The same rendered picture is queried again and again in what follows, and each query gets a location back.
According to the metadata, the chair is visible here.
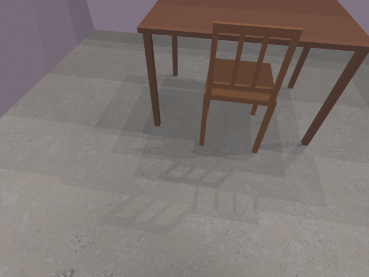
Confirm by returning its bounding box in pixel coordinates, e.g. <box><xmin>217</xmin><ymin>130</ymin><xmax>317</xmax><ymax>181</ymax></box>
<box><xmin>199</xmin><ymin>21</ymin><xmax>303</xmax><ymax>153</ymax></box>

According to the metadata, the table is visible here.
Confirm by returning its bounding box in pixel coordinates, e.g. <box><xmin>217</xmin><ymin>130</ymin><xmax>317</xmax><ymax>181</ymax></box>
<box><xmin>137</xmin><ymin>0</ymin><xmax>369</xmax><ymax>146</ymax></box>

